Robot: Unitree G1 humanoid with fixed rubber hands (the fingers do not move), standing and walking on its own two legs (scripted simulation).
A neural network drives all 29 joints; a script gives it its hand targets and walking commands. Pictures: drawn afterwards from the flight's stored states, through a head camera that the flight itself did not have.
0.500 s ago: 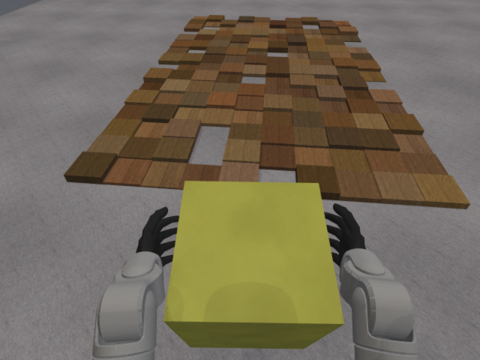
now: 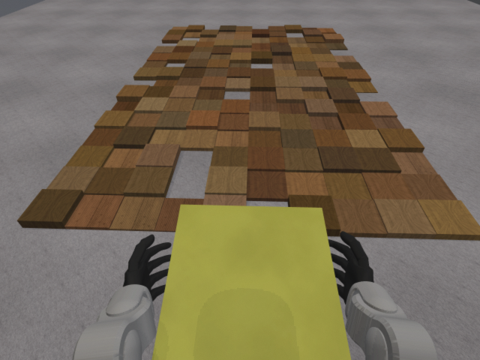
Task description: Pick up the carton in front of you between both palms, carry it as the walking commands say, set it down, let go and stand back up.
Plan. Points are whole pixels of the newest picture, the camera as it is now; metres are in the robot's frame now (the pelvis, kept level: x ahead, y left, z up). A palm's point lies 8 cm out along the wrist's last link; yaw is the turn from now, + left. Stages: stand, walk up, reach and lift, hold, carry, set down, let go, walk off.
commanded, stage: carry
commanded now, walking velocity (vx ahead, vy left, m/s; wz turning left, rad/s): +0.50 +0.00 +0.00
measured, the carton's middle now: (248, 302) +0.24 -0.01 +0.02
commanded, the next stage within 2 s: none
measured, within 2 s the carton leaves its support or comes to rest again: neither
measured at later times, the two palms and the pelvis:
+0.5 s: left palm (166, 144) +0.55 +0.16 +0.11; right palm (304, 138) +0.55 -0.14 +0.12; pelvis +0.33 +0.01 +0.00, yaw -1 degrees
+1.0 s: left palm (186, 59) +0.98 +0.16 +0.14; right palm (281, 57) +0.98 -0.15 +0.14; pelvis +0.65 +0.01 +0.01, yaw +0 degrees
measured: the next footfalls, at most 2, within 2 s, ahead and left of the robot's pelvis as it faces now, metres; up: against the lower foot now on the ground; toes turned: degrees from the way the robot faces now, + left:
left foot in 0.52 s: +0.52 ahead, +0.11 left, +0.00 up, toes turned +12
right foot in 1.02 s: +0.85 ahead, -0.08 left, +0.00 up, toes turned -9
